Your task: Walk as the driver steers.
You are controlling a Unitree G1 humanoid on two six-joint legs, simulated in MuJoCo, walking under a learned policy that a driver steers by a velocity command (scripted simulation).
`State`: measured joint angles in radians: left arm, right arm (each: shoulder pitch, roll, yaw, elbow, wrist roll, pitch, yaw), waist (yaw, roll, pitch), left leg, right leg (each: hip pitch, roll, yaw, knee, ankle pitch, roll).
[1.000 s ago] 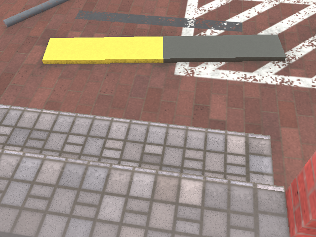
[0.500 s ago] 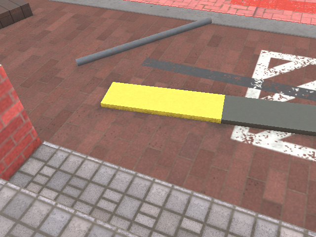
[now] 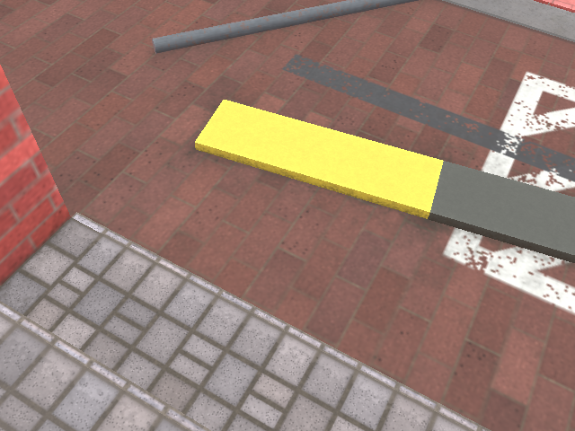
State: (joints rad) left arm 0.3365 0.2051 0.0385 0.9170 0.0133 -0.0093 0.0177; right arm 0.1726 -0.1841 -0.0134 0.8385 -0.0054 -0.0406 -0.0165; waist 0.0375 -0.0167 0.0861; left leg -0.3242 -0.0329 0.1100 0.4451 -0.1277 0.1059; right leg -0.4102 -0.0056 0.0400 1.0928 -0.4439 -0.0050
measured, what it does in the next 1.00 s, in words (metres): walks ahead: right foot, then left foot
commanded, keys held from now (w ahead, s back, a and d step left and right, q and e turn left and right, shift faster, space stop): e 0.26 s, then w+e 0.20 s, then no key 0.10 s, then q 0.26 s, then w+q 0.18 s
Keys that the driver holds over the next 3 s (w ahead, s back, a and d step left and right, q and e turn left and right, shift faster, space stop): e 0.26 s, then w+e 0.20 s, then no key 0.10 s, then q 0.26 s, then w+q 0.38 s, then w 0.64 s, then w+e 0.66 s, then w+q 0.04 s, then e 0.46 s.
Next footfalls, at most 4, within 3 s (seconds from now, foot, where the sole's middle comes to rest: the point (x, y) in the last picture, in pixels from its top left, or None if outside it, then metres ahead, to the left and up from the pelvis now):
0.38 right None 0.00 -0.11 -0.77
0.80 left None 0.17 0.00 -0.77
1.34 right None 0.18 -0.19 -0.77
1.84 left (290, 399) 0.56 0.01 -0.91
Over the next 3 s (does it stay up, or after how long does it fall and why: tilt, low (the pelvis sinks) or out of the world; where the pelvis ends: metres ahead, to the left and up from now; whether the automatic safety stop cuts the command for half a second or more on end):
stays up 0.99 -0.17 -0.28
